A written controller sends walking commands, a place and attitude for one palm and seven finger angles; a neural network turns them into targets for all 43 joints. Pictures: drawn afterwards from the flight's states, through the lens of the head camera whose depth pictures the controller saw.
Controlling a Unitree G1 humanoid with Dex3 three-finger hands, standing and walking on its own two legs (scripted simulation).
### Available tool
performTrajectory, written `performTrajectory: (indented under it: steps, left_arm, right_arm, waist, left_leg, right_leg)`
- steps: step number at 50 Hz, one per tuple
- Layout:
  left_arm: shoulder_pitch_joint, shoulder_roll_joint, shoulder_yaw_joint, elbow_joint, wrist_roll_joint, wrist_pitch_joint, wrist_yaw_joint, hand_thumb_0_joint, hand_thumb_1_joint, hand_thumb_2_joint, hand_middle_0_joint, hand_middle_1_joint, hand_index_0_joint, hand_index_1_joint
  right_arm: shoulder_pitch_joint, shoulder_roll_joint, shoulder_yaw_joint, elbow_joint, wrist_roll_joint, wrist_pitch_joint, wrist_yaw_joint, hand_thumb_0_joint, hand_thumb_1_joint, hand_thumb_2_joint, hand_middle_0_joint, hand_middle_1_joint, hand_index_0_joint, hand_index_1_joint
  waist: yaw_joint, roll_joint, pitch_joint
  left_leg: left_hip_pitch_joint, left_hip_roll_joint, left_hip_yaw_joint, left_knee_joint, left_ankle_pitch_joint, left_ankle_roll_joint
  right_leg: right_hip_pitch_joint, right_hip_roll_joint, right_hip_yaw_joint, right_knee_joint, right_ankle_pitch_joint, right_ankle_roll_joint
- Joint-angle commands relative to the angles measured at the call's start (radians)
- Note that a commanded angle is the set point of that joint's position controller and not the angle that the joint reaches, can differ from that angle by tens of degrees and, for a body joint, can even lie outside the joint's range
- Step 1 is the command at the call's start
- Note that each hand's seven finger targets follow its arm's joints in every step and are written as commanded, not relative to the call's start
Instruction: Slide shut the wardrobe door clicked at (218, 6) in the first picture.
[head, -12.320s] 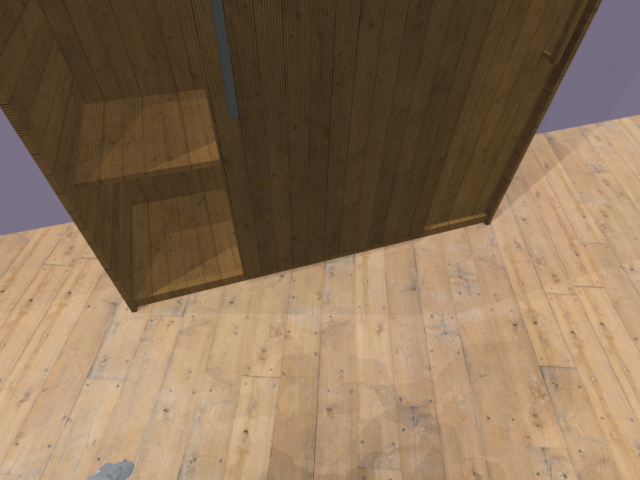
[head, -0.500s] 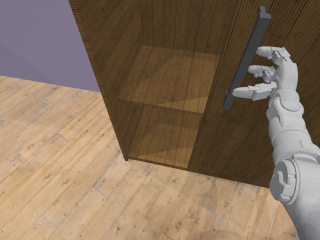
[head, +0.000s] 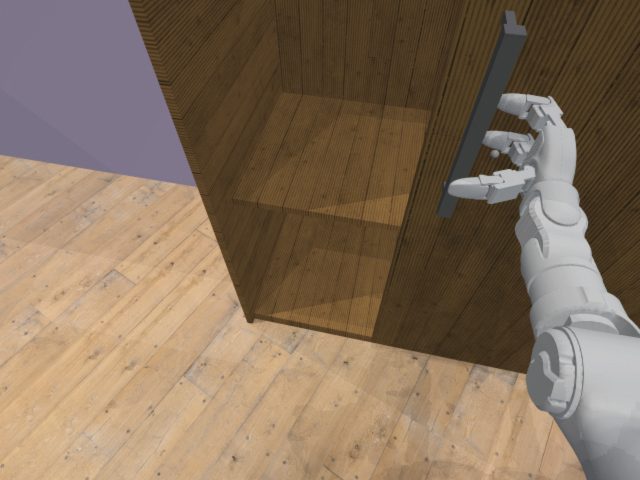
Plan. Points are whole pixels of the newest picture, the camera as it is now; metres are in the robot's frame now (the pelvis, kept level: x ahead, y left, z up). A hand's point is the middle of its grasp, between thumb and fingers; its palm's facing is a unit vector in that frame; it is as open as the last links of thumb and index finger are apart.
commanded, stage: slide the fingers in behind the handle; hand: right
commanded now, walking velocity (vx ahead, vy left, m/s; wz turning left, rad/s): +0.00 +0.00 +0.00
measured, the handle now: (471, 131) +0.55 -0.09 +0.14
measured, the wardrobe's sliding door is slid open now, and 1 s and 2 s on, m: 0.40 0.40 0.40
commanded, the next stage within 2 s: grip the handle and tug to test in 1.26 s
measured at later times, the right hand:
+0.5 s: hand (468, 150) +0.50 -0.09 +0.15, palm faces +0.04 +1.00 +0.00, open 14.0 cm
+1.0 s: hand (453, 146) +0.50 -0.07 +0.15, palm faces +0.04 +1.00 +0.00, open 14.0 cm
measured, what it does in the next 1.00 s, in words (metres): stands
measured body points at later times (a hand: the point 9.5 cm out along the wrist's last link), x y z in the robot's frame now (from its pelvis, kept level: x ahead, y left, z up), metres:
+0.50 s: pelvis +0.00 +0.01 +0.00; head +0.05 +0.02 +0.45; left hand +0.02 +0.26 -0.13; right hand +0.49 -0.14 +0.15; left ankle -0.02 +0.11 -0.72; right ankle +0.02 -0.10 -0.72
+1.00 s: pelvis +0.00 +0.02 +0.00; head +0.06 +0.03 +0.45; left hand +0.02 +0.27 -0.12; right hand +0.50 -0.12 +0.15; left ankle -0.02 +0.11 -0.72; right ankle +0.02 -0.10 -0.72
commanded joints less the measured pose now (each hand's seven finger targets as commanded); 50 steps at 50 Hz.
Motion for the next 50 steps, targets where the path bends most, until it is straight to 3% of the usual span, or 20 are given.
performTrajectory:
  steps: [1, 2, 4, 7, 9, 11, 14, 15, 18, 21, 24, 29, 32, 34, 36, 39, 41, 45, 49, 50]
  left_arm:
    - [0.098, 0.153, 0.056, -0.062, 0.006, -0.030, 0.003, 0.000, 0.900, 0.900, -0.200, -0.300, -0.200, -0.300]
    - [0.094, 0.150, 0.054, -0.065, 0.005, -0.029, 0.002, 0.000, 0.900, 0.900, -0.200, -0.300, -0.200, -0.300]
    - [0.099, 0.155, 0.053, -0.067, 0.009, -0.026, 0.002, 0.000, 0.900, 0.900, -0.200, -0.300, -0.200, -0.300]
    - [0.094, 0.148, 0.053, -0.075, 0.008, -0.022, 0.001, 0.000, 0.900, 0.900, -0.200, -0.300, -0.200, -0.300]
    - [0.095, 0.150, 0.056, -0.082, 0.011, -0.019, 0.000, 0.000, 0.900, 0.900, -0.200, -0.300, -0.200, -0.300]
    - [0.091, 0.143, 0.057, -0.081, 0.009, -0.019, -0.002, 0.000, 0.900, 0.900, -0.200, -0.300, -0.200, -0.300]
    - [0.093, 0.142, 0.057, -0.075, 0.009, -0.019, -0.002, 0.000, 0.900, 0.900, -0.200, -0.300, -0.200, -0.300]
    - [0.095, 0.146, 0.060, -0.073, 0.009, -0.017, -0.001, 0.000, 0.900, 0.900, -0.200, -0.300, -0.200, -0.300]
    - [0.086, 0.139, 0.057, -0.081, 0.008, -0.016, 0.000, 0.000, 0.900, 0.900, -0.200, -0.300, -0.200, -0.300]
    - [0.085, 0.133, 0.056, -0.075, 0.007, -0.015, -0.003, 0.000, 0.900, 0.900, -0.200, -0.300, -0.200, -0.300]
    - [0.084, 0.140, 0.058, -0.075, 0.008, -0.015, 0.002, 0.000, 0.900, 0.900, -0.200, -0.300, -0.200, -0.300]
    - [0.081, 0.135, 0.052, -0.078, 0.007, -0.014, 0.006, 0.000, 0.900, 0.900, -0.200, -0.300, -0.200, -0.300]
    - [0.079, 0.133, 0.051, -0.078, 0.005, -0.014, 0.006, 0.000, 0.900, 0.900, -0.200, -0.300, -0.200, -0.300]
    - [0.080, 0.131, 0.055, -0.086, 0.005, -0.019, 0.004, 0.000, 0.900, 0.900, -0.200, -0.300, -0.200, -0.300]
    - [0.078, 0.125, 0.054, -0.082, 0.003, -0.022, -0.001, 0.000, 0.900, 0.900, -0.200, -0.300, -0.200, -0.300]
    - [0.088, 0.136, 0.054, -0.072, 0.002, -0.020, 0.002, 0.000, 0.900, 0.900, -0.200, -0.300, -0.200, -0.300]
    - [0.086, 0.132, 0.055, -0.075, 0.004, -0.022, 0.000, 0.000, 0.900, 0.900, -0.200, -0.300, -0.200, -0.300]
    - [0.085, 0.128, 0.052, -0.076, 0.007, -0.019, -0.002, 0.000, 0.900, 0.900, -0.200, -0.300, -0.200, -0.300]
    - [0.090, 0.135, 0.054, -0.081, 0.011, -0.014, 0.000, 0.000, 0.900, 0.900, -0.200, -0.300, -0.200, -0.300]
    - [0.085, 0.129, 0.052, -0.085, 0.009, -0.015, -0.002, 0.000, 0.900, 0.900, -0.200, -0.300, -0.200, -0.300]
  right_arm:
    - [-0.536, -0.172, -0.014, -0.227, -0.002, -0.080, -0.021, 0.000, 0.500, -0.300, 0.300, 1.200, 0.300, 1.200]
    - [-0.529, -0.154, 0.000, -0.216, -0.005, -0.075, -0.023, 0.000, 0.500, -0.300, 0.300, 1.200, 0.300, 1.200]
    - [-0.516, -0.183, -0.030, -0.196, -0.008, -0.069, -0.032, 0.000, 0.500, -0.300, 0.300, 1.200, 0.300, 1.200]
    - [-0.529, -0.162, -0.012, -0.217, -0.014, -0.067, -0.037, 0.000, 0.500, -0.300, 0.300, 1.200, 0.300, 1.200]
    - [-0.515, -0.175, -0.029, -0.239, -0.014, -0.076, -0.045, 0.000, 0.500, -0.300, 0.300, 1.200, 0.300, 1.200]
    - [-0.521, -0.134, 0.002, -0.255, -0.013, -0.080, -0.045, 0.000, 0.500, -0.300, 0.300, 1.200, 0.300, 1.200]
    - [-0.531, -0.104, 0.023, -0.241, -0.010, -0.073, -0.047, 0.000, 0.500, -0.300, 0.300, 1.200, 0.300, 1.200]
    - [-0.517, -0.151, -0.020, -0.240, -0.008, -0.071, -0.053, 0.000, 0.500, -0.300, 0.300, 1.200, 0.300, 1.200]
    - [-0.494, -0.140, -0.013, -0.261, -0.008, -0.071, -0.057, 0.000, 0.500, -0.300, 0.300, 1.200, 0.300, 1.200]
    - [-0.509, -0.093, 0.032, -0.262, -0.013, -0.071, -0.056, 0.000, 0.500, -0.300, 0.300, 1.200, 0.300, 1.200]
    - [-0.509, -0.127, -0.004, -0.252, -0.004, -0.067, -0.064, 0.000, 0.500, -0.300, 0.300, 1.200, 0.300, 1.200]
    - [-0.526, -0.169, -0.022, -0.251, -0.015, -0.070, -0.064, 0.000, 0.500, -0.300, 0.300, 1.200, 0.300, 1.200]
    - [-0.537, -0.148, 0.001, -0.229, -0.014, -0.067, -0.056, 0.000, 0.500, -0.300, 0.300, 1.200, 0.300, 1.200]
    - [-0.550, -0.118, 0.019, -0.272, -0.007, -0.079, -0.051, 0.000, 0.500, -0.300, 0.300, 1.200, 0.300, 1.200]
    - [-0.530, -0.064, 0.051, -0.262, 0.002, -0.077, -0.047, 0.000, 0.500, -0.300, 0.300, 1.200, 0.300, 1.200]
    - [-0.522, -0.109, 0.016, -0.204, 0.004, -0.061, -0.053, 0.000, 0.500, -0.300, 0.300, 1.200, 0.300, 1.200]
    - [-0.543, -0.108, 0.016, -0.234, -0.003, -0.064, -0.062, 0.000, 0.500, -0.300, 0.300, 1.200, 0.300, 1.200]
    - [-0.550, -0.097, 0.027, -0.230, -0.009, -0.073, -0.077, 0.000, 0.500, -0.300, 0.300, 1.200, 0.300, 1.200]
    - [-0.541, -0.177, -0.033, -0.242, -0.021, -0.083, -0.082, 0.000, 0.500, -0.300, 0.300, 1.200, 0.300, 1.200]
    - [-0.552, -0.131, 0.006, -0.249, -0.017, -0.082, -0.076, 0.000, 0.500, -0.300, 0.300, 1.200, 0.300, 1.200]
  waist:
    - [0.014, -0.017, -0.382]
    - [0.014, -0.018, -0.361]
    - [0.009, 0.034, -0.357]
    - [0.009, -0.002, -0.357]
    - [0.000, 0.013, -0.391]
    - [0.005, -0.010, -0.391]
    - [0.013, 0.016, -0.357]
    - [0.003, 0.018, -0.384]
    - [-0.010, 0.025, -0.389]
    - [0.006, 0.009, -0.357]
    - [0.001, 0.051, -0.359]
    - [0.001, 0.058, -0.353]
    - [0.016, 0.048, -0.344]
    - [0.009, 0.011, -0.396]
    - [0.009, -0.009, -0.394]
    - [0.013, 0.070, -0.341]
    - [0.010, 0.033, -0.361]
    - [0.018, 0.052, -0.349]
    - [-0.003, 0.039, -0.394]
    - [0.012, 0.027, -0.398]
  left_leg:
    - [-0.019, -0.021, -0.017, -0.075, 0.323, -0.002]
    - [-0.023, -0.020, -0.016, -0.078, 0.318, -0.002]
    - [0.002, -0.020, -0.019, -0.077, 0.337, -0.003]
    - [0.002, -0.018, -0.019, -0.073, 0.347, -0.003]
    - [0.027, -0.020, -0.022, -0.067, 0.377, -0.002]
    - [0.013, -0.020, -0.021, -0.067, 0.378, -0.002]
    - [0.010, -0.021, -0.021, -0.078, 0.373, -0.003]
    - [0.033, -0.019, -0.026, -0.076, 0.387, -0.005]
    - [0.065, -0.018, -0.029, -0.078, 0.412, -0.005]
    - [0.035, -0.018, -0.026, -0.084, 0.402, -0.005]
    - [0.068, -0.017, -0.035, -0.094, 0.402, -0.008]
    - [0.103, -0.010, -0.050, -0.098, 0.420, -0.015]
    - [0.094, -0.007, -0.054, -0.106, 0.408, -0.019]
    - [0.101, -0.009, -0.052, -0.096, 0.439, -0.013]
    - [0.076, -0.013, -0.042, -0.096, 0.425, -0.011]
    - [0.090, -0.011, -0.049, -0.109, 0.412, -0.017]
    - [0.086, -0.009, -0.049, -0.104, 0.417, -0.017]
    - [0.077, -0.011, -0.051, -0.104, 0.414, -0.020]
    - [0.117, -0.008, -0.057, -0.092, 0.443, -0.017]
    - [0.104, -0.009, -0.055, -0.092, 0.441, -0.019]
  right_leg:
    - [0.382, 0.005, 0.087, -0.047, 0.291, 0.002]
    - [0.371, 0.006, 0.084, -0.050, 0.283, 0.002]
    - [0.340, 0.009, 0.080, -0.048, 0.284, -0.003]
    - [0.345, 0.010, 0.076, -0.048, 0.291, 0.001]
    - [0.355, 0.011, 0.076, -0.043, 0.322, -0.001]
    - [0.374, 0.009, 0.075, -0.040, 0.329, 0.001]
    - [0.357, 0.011, 0.070, -0.045, 0.307, -0.002]
    - [0.351, 0.013, 0.067, -0.043, 0.312, -0.003]
    - [0.342, 0.017, 0.059, -0.049, 0.314, -0.004]
    - [0.353, 0.016, 0.063, -0.047, 0.312, -0.003]
    - [0.324, 0.021, 0.057, -0.056, 0.281, -0.009]
    - [0.278, 0.030, 0.045, -0.058, 0.251, -0.015]
    - [0.273, 0.030, 0.042, -0.060, 0.228, -0.015]
    - [0.319, 0.033, 0.045, -0.054, 0.272, -0.013]
    - [0.343, 0.030, 0.048, -0.053, 0.279, -0.007]
    - [0.275, 0.032, 0.047, -0.062, 0.240, -0.014]
    - [0.290, 0.033, 0.045, -0.060, 0.248, -0.013]
    - [0.282, 0.034, 0.046, -0.057, 0.244, -0.016]
    - [0.277, 0.036, 0.044, -0.055, 0.262, -0.016]
    - [0.290, 0.035, 0.042, -0.055, 0.262, -0.015]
